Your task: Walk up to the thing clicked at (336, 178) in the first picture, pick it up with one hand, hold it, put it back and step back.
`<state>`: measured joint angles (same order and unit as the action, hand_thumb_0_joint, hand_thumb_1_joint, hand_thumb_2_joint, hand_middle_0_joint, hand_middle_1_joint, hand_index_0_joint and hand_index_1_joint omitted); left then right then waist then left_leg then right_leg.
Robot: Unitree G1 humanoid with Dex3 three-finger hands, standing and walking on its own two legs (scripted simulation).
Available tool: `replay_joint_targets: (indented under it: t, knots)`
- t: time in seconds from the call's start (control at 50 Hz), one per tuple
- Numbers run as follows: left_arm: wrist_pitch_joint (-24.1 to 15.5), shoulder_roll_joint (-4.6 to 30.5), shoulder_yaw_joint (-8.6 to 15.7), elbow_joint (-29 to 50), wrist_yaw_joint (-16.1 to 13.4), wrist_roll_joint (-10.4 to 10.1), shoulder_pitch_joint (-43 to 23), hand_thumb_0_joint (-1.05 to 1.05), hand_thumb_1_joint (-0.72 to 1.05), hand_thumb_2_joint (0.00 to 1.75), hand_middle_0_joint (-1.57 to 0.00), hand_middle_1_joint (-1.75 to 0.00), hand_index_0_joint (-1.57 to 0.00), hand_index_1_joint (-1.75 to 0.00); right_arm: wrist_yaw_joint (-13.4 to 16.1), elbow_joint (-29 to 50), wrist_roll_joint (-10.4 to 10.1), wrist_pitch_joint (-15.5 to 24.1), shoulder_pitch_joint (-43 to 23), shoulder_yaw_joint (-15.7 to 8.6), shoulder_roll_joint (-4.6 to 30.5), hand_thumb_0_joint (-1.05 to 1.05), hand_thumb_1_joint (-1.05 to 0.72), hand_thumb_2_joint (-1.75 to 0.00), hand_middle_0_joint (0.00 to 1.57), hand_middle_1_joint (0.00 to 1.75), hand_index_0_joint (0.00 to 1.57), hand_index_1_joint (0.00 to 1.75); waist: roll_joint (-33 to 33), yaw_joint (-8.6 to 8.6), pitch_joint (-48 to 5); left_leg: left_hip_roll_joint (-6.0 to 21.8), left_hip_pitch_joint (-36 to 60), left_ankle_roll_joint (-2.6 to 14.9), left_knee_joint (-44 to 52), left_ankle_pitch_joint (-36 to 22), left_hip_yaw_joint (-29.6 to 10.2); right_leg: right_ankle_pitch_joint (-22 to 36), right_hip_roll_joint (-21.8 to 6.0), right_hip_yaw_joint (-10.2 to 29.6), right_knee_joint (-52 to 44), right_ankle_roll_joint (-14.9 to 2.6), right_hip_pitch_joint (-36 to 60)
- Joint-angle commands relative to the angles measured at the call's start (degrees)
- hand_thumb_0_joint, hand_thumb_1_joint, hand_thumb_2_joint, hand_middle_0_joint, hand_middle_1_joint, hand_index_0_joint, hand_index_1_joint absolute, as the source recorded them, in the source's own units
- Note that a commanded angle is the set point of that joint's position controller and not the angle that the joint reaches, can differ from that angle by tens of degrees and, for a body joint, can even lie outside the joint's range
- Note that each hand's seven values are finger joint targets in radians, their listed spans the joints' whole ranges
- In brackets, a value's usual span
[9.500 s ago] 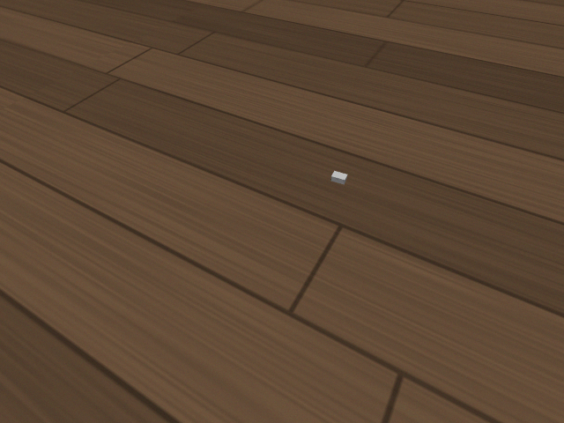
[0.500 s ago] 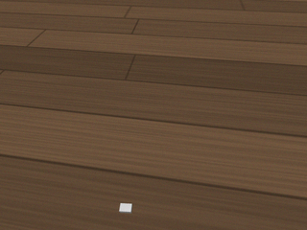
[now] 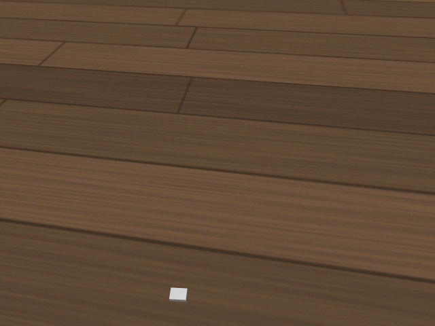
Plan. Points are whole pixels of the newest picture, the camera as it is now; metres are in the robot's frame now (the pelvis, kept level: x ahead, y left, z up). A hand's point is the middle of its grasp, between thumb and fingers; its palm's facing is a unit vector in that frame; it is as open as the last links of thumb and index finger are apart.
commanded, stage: stand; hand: left
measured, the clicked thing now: (178, 294) +0.38 +0.21 -0.77
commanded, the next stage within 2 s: walk up in 0.66 s
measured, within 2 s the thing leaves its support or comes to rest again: neither
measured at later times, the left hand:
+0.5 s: hand out of the picture +0.07 +0.25 -0.16, palm faces -0.03 -0.94 -0.34, open 7.4 cm
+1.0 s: hand out of the picture +0.06 +0.25 -0.16, palm faces +0.00 -0.94 -0.33, open 7.4 cm
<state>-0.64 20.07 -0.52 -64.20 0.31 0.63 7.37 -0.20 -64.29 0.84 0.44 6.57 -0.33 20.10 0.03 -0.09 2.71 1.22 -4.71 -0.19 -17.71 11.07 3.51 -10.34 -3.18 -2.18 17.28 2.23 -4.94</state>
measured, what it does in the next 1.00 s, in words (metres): stands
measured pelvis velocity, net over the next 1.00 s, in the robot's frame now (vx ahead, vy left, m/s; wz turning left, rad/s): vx -0.01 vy -0.01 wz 0.01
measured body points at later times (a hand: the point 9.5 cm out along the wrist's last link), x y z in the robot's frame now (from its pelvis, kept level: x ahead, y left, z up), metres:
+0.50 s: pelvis +0.00 +0.00 +0.00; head +0.01 +0.00 +0.45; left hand +0.07 +0.30 -0.13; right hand +0.07 -0.30 -0.13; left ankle -0.02 +0.12 -0.75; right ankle -0.01 -0.14 -0.75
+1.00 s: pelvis -0.01 -0.01 +0.00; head +0.00 +0.00 +0.45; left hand +0.06 +0.30 -0.13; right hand +0.08 -0.30 -0.13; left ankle -0.02 +0.12 -0.75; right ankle -0.01 -0.14 -0.75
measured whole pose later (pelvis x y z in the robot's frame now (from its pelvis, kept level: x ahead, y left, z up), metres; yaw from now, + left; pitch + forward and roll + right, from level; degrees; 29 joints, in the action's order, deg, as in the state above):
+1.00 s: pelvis -0.01 -0.01 +0.00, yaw +0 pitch -2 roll +0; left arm 0.1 19.8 0.6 -64.7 0.4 0.4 5.3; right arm -0.3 -63.9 0.3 -0.2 4.5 -1.0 19.6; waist -0.1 -0.4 3.5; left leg 1.6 -5.3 -0.5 -17.5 9.7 3.0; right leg -9.3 -2.8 -2.6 17.3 1.8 -5.5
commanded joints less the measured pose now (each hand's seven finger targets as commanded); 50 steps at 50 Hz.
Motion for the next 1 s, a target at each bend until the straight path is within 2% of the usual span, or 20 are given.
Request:
replay_joint_targets:
  t: [0.0,0.16,0.26,0.4,0.5,0.6,0.62,0.64,0.66,0.7,0.78,0.9,0.98]
  knots:
    - [-0.99,12.04,2.58,3.51,-0.88,0.28,-1.81,0.0,0.9,0.9,-0.2,-0.3,-0.2,-0.3,0.65,3.46,-0.24,1.36,-2.24,-2.24,12.26,0.0,-0.9,-0.9,0.2,0.3,0.2,0.3,-0.3,-0.09,-4.26,7.38,0.65,1.46,2.17,-11.09,-5.94,10.17,-5.74,4.2,-1.93,-2.73,0.34]
    - [-0.97,12.23,2.53,3.55,-0.95,0.15,-2.04,0.0,0.9,0.9,-0.2,-0.3,-0.2,-0.3,0.63,3.26,-0.17,1.39,-1.95,-2.18,12.06,0.0,-0.9,-0.9,0.2,0.3,0.2,0.3,-0.44,0.0,-4.22,7.49,0.38,1.18,2.33,-11.47,-6.1,9.51,-5.67,3.91,-1.61,-2.65,0.46]
    - [-0.95,12.06,2.49,3.39,-0.87,0.23,-1.55,0.0,0.9,0.9,-0.2,-0.3,-0.2,-0.3,0.52,3.03,-0.18,1.26,-1.88,-2.11,12.12,0.0,-0.9,-0.9,0.2,0.3,0.2,0.3,-0.12,-0.06,-2.9,7.1,-0.91,1.19,2.92,-7.91,-6.21,7.2,-5.67,4.13,-2.5,-2.6,-0.03]
    - [-1.12,12.17,2.54,3.65,-0.96,0.12,-2.04,0.0,0.9,0.9,-0.2,-0.3,-0.2,-0.3,0.56,3.13,-0.1,1.42,-2.06,-2.26,12.14,0.0,-0.9,-0.9,0.2,0.3,0.2,0.3,-0.17,-0.03,-4.45,7.26,0.12,1.19,2.15,-12.04,-5.95,10.78,-5.92,4.02,-1.75,-2.7,0.59]
    - [-1.02,11.87,2.43,3.3,-0.86,0.13,-1.55,0.0,0.9,0.9,-0.2,-0.3,-0.2,-0.3,0.56,2.87,-0.23,1.26,-1.96,-2.2,12.19,0.0,-0.9,-0.9,0.2,0.3,0.2,0.3,0.03,0.0,-3.28,6.97,-0.23,1.1,2.31,-9.86,-5.9,9.14,-5.79,4.09,-2.57,-2.67,0.11]
    - [-1.03,12.02,2.47,3.42,-0.93,0.14,-1.54,0.0,0.9,0.9,-0.2,-0.3,-0.2,-0.3,0.55,2.94,-0.23,1.36,-1.85,-2.15,12.1,0.0,-0.9,-0.9,0.2,0.3,0.2,0.3,-0.22,-0.05,-4.2,7.39,0.64,1.18,2.39,-10.99,-6.11,9.39,-5.79,3.94,-1.75,-2.74,0.27]
    - [-1.03,12.24,2.56,3.53,-0.92,0.12,-1.98,0.0,0.9,0.9,-0.2,-0.3,-0.2,-0.3,0.57,3.03,-0.19,1.36,-1.66,-2.23,12.17,0.0,-0.9,-0.9,0.2,0.3,0.2,0.3,-0.32,0.12,-4.59,7.41,0.59,1.31,2.2,-11.75,-5.92,9.9,-5.91,4.03,-1.66,-2.85,0.51]
    - [-0.71,11.99,3.38,3.32,-0.87,-0.46,-2.86,0.0,0.9,0.9,-0.2,-0.3,-0.2,-0.3,0.52,3.06,-1.03,1.33,-2.5,-2.56,12.38,0.0,-0.9,-0.9,0.2,0.3,0.2,0.3,-0.61,-0.32,-4.19,7.77,0.94,1.43,1.81,-17.39,-6.66,14.51,-5.2,3.59,-0.76,-2.93,0.56]
    - [-0.6,11.82,3.39,3.46,-0.89,-0.57,-2.84,0.0,0.9,0.9,-0.2,-0.3,-0.2,-0.3,0.56,3.28,-1.1,1.29,-2.18,-2.54,12.33,0.0,-0.9,-0.9,0.2,0.3,0.2,0.3,-0.07,-0.29,-5.07,7.86,1.1,1.44,1.31,-20.2,-6.22,16.37,-5.3,3.34,-0.46,-2.88,1.54]
    - [-0.42,11.54,3.36,3.37,-0.95,-0.54,-2.8,0.0,0.9,0.9,-0.2,-0.3,-0.2,-0.3,0.68,3.39,-1.1,1.2,-2.44,-2.78,12.36,0.0,-0.9,-0.9,0.2,0.3,0.2,0.3,0.41,-0.25,-6.03,7.86,1.72,1.45,0.94,-21.38,-5.88,17.48,-5.41,3.13,-0.31,-2.87,2.24]
    - [0.02,11.3,3.47,3.19,-0.93,-0.46,-3.25,0.0,0.9,0.9,-0.2,-0.3,-0.2,-0.3,0.76,3.48,-0.98,0.87,-2.96,-2.91,11.87,0.0,-0.9,-0.9,0.2,0.3,0.2,0.3,0.94,-0.3,-5.52,8.02,1.27,1.34,2.01,-17.49,-5.95,13.94,-5.11,2.76,-0.29,-2.79,1.93]
    - [0.04,11.44,3.63,2.6,-0.71,-0.16,-3.45,0.0,0.9,0.9,-0.2,-0.3,-0.2,-0.3,0.49,3.76,-0.78,0.73,-4.2,-2.8,11.49,0.0,-0.9,-0.9,0.2,0.3,0.2,0.3,0.39,-0.49,-3.18,7.42,-0.88,1.34,3.35,-8.33,-6.23,8.92,-5.0,3.47,-1.93,-2.52,-0.03]
    - [-0.17,11.51,3.63,2.48,-0.58,0.06,-3.47,0.0,0.9,0.9,-0.2,-0.3,-0.2,-0.3,0.36,3.63,-0.61,0.7,-4.02,-2.89,11.51,0.0,-0.9,-0.9,0.2,0.3,0.2,0.3,-0.21,-0.33,-3.82,7.17,-0.29,1.53,3.26,-6.02,-6.42,7.26,-5.19,4.38,-2.7,-2.78,-0.42]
